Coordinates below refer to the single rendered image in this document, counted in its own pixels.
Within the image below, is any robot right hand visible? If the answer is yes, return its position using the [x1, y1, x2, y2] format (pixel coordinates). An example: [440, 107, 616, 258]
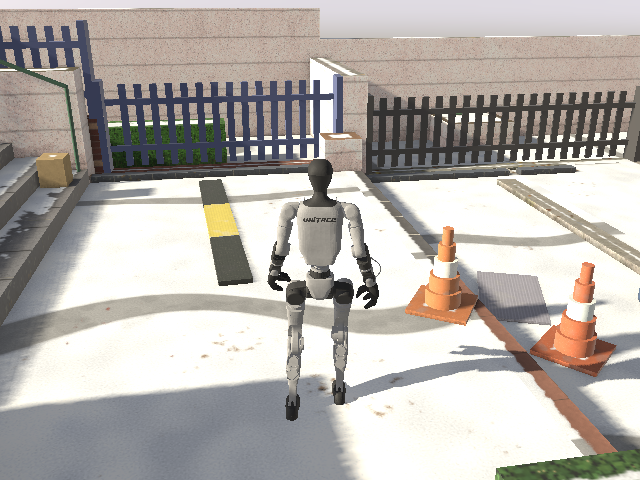
[356, 283, 379, 309]

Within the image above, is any left robot shin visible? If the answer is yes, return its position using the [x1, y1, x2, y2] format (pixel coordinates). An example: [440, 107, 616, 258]
[286, 336, 301, 406]

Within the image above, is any left robot upper arm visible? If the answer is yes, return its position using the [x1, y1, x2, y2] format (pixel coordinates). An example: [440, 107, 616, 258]
[275, 202, 299, 256]

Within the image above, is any robot left foot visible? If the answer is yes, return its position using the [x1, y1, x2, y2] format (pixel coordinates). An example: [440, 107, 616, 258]
[285, 394, 300, 421]

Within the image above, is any robot right forearm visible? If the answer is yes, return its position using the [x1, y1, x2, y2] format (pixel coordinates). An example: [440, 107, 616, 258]
[356, 243, 376, 287]

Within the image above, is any right robot upper arm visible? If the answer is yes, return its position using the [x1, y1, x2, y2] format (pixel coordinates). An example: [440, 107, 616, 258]
[341, 202, 367, 258]

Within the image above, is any robot left forearm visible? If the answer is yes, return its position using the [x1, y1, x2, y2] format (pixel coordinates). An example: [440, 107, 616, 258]
[269, 241, 286, 276]

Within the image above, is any robot left hand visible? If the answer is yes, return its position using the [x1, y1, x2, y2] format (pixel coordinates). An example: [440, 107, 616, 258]
[267, 272, 291, 291]

